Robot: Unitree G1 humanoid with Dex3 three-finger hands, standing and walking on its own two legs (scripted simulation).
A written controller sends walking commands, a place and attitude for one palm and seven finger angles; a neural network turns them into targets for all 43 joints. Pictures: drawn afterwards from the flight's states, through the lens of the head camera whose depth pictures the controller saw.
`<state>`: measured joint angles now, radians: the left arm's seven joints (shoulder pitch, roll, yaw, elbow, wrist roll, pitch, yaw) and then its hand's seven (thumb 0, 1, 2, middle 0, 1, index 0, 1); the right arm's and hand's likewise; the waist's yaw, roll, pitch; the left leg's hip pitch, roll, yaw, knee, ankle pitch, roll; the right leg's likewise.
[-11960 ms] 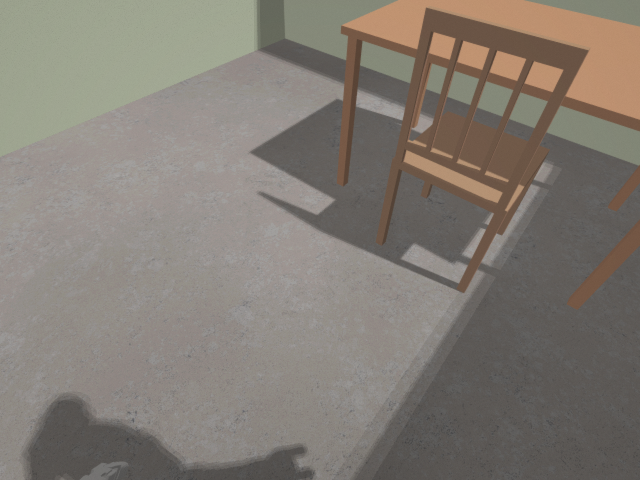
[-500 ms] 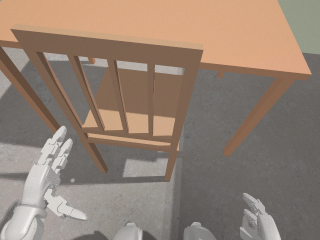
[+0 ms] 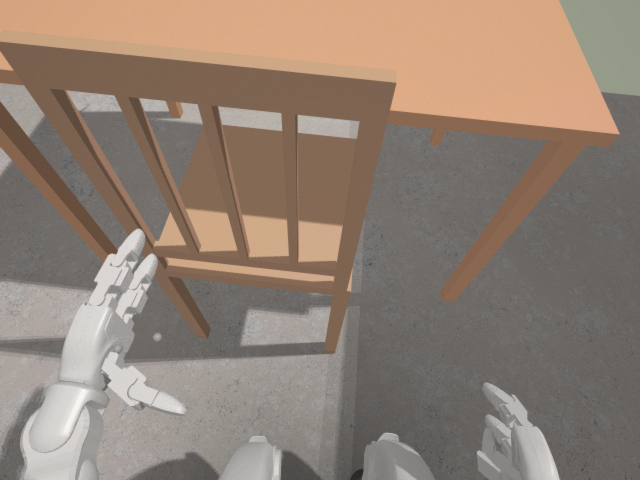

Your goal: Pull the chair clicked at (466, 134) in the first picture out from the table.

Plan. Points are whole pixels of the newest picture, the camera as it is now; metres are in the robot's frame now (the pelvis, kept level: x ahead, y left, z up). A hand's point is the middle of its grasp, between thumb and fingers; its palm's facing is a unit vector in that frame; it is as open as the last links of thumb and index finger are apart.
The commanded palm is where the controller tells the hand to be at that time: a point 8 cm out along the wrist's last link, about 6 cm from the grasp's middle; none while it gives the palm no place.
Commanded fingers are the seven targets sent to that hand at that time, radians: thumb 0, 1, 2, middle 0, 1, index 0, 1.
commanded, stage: aim the fingers beside a spindle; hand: left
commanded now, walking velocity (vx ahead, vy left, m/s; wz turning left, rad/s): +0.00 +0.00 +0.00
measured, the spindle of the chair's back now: (230, 196) +0.49 +0.15 +0.01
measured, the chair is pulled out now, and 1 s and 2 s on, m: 0.00 0.00 0.00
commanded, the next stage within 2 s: none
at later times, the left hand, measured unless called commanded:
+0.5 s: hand (196, 317) +0.31 +0.17 +0.01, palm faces -0.09 -0.99 -0.04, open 16.9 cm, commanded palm +0.29 +0.22 +0.02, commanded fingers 0.00 -0.50 0.30 -0.06 -0.08 -0.06 -0.08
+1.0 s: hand (216, 290) +0.35 +0.15 -0.01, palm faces -0.08 -1.00 -0.04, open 16.9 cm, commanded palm +0.33 +0.20 +0.00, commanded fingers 0.00 -0.50 0.30 -0.06 -0.08 -0.06 -0.08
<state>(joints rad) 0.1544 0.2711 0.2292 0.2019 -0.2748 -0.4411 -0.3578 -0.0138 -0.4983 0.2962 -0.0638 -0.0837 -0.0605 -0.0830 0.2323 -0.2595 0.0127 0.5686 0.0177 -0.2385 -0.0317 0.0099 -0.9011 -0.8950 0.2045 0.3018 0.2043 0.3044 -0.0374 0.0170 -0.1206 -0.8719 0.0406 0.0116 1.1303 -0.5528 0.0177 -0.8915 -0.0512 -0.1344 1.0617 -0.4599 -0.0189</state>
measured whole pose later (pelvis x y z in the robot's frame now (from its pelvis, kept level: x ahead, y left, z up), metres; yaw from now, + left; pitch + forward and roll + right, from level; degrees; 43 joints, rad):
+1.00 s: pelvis +0.00 +0.00 -0.03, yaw -1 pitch +22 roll -2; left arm -0.18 0.22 0.16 0.46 -0.17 -0.49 -0.20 -0.01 -0.50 0.30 -0.06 -0.08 -0.06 -0.08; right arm 0.22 -0.26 0.00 0.59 0.00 -0.13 0.00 0.01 -0.90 -0.90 0.20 0.30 0.20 0.30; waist -0.06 0.02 -0.14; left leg -1.05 0.03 0.03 1.24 -0.59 0.03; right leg -1.08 -0.06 -0.11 1.19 -0.49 -0.02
